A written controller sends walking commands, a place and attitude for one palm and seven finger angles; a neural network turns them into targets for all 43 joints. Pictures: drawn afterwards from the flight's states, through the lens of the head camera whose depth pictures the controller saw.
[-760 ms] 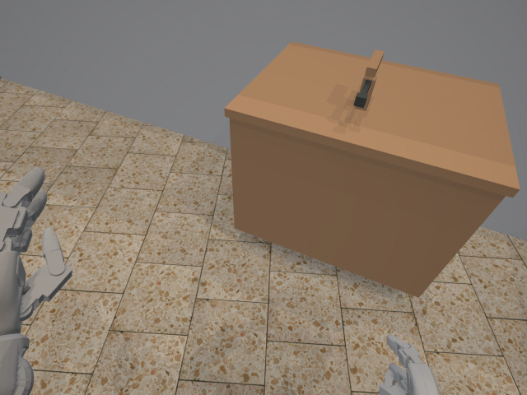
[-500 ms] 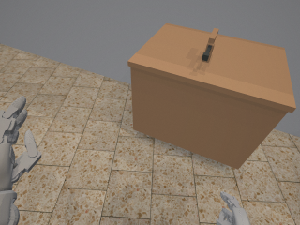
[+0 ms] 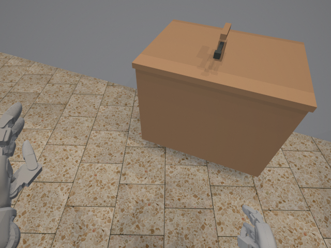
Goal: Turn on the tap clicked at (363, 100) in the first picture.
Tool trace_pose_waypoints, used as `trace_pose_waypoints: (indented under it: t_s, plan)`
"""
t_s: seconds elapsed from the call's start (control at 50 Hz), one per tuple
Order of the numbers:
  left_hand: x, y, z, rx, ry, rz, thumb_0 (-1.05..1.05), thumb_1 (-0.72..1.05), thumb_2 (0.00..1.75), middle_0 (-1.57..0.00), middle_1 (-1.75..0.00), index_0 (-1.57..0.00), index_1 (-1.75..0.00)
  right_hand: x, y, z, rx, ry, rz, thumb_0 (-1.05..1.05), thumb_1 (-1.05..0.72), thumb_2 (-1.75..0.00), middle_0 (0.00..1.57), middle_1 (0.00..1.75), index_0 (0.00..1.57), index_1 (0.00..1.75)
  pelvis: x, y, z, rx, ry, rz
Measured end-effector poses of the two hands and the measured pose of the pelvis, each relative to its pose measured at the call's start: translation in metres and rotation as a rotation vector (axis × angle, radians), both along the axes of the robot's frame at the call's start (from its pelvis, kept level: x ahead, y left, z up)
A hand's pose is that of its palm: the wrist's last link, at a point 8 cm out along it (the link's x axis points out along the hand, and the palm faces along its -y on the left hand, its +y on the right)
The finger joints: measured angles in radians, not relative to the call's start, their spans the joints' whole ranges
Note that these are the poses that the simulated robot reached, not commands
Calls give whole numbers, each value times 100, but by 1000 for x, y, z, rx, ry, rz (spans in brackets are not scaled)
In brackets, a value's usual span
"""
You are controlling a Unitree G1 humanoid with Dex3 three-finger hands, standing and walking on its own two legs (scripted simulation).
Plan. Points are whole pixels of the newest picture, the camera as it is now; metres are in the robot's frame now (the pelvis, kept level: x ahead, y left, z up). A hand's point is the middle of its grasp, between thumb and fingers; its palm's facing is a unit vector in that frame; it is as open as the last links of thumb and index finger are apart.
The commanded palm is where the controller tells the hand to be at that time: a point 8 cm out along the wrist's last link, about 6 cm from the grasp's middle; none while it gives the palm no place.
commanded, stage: turn to face it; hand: left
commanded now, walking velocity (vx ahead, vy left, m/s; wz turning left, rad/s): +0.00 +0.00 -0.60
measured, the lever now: (217, 54) +0.88 -0.14 +0.04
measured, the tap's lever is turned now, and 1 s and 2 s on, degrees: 0 0 0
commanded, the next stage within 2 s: take the last steps up to it in 1.02 s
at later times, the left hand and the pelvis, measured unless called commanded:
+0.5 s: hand (84, 156) +0.24 +0.18 +0.16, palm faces +0.26 -0.86 -0.44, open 7.4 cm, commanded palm +0.21 +0.22 +0.18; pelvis -0.02 -0.02 -0.02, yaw -14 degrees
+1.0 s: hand (124, 144) +0.26 +0.11 +0.18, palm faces -0.03 -0.91 -0.42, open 7.4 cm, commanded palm +0.24 +0.16 +0.18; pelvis -0.04 -0.01 +0.00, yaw -29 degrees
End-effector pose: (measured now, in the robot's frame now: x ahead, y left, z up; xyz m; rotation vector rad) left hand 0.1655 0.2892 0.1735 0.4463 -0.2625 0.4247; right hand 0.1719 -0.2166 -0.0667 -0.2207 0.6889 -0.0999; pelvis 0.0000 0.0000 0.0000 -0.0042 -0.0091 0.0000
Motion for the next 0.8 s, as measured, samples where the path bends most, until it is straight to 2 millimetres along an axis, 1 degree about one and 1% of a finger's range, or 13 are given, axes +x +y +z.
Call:
trace_pose_waypoints:
  t_s: [0.12,0.22,0.28,0.34,0.4,0.44,0.5,0.56,0.6,0.64,0.68,0.74,0.8]
  plan:
    - [13,-22,-1,11,-15,-64,2,89,90,-21,-30,-20,-30,-10,-16,-8,18,-7,-48,1,-90,-90,20,30,20,30,-6,-9,-9,16,3,-42]
    - [20,-40,2,28,-25,-131,2,89,90,-21,-30,-20,-30,-28,-33,-18,12,33,-94,1,-90,-90,20,30,20,30,-10,-11,-13,25,15,-72]
    - [24,-44,3,43,-14,-161,2,89,90,-21,-30,-21,-30,-43,-40,-21,4,70,-131,1,-91,-90,20,30,20,30,-12,-9,-12,33,22,-100]
    - [29,-42,3,71,-4,-184,2,89,90,-22,-30,-21,-31,-59,-44,-24,0,95,-174,1,-91,-90,20,30,20,30,-15,-6,-14,39,19,-124]
    - [33,-41,2,98,9,-190,2,89,90,-22,-30,-21,-31,-70,-46,-28,14,91,-218,1,-91,-90,20,30,20,30,-17,-7,-17,49,9,-161]
    - [35,-45,0,99,24,-188,2,89,90,-21,-30,-21,-31,-76,-46,-32,37,79,-238,1,-91,-90,20,30,20,30,-17,-9,-17,43,-1,-190]
    - [40,-62,1,90,23,-210,2,89,90,-21,-30,-20,-30,-84,-46,-39,83,57,-249,1,-91,-90,20,30,20,30,-17,-15,-19,32,-9,-241]
    - [48,-90,1,96,-14,-268,2,90,90,-21,-30,-20,-30,-92,-50,-49,115,41,-242,1,-91,-90,20,30,20,30,-21,-26,-27,24,-15,-268]
    - [55,-108,0,66,-26,-313,2,89,90,-21,-30,-20,-30,-99,-56,-52,109,65,-247,1,-91,-90,20,30,20,30,-28,-28,-26,22,-15,-279]
    - [62,-122,-1,44,-10,-362,2,89,90,-21,-30,-20,-30,-110,-62,-48,102,89,-274,1,-91,-90,20,30,20,30,-33,-29,-20,29,-9,-309]
    - [67,-131,0,52,22,-412,2,89,90,-21,-30,-21,-30,-122,-69,-39,97,101,-319,1,-91,-90,20,30,20,30,-35,-29,-13,34,3,-342]
    - [70,-138,6,93,48,-481,2,89,90,-22,-30,-21,-31,-142,-79,-25,76,110,-389,1,-91,-90,20,30,20,30,-37,-29,-4,38,24,-380]
    - [71,-138,18,126,18,-533,2,89,90,-22,-30,-21,-31,-161,-88,-13,34,119,-439,1,-91,-90,20,30,20,30,-39,-26,0,39,39,-412]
